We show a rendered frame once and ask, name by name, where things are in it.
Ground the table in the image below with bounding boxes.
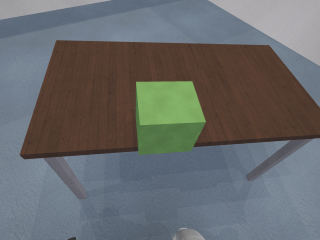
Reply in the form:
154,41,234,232
20,40,320,200

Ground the right robot thigh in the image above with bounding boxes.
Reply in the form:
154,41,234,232
172,229,205,240

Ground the carton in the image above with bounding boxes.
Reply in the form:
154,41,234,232
135,81,206,155

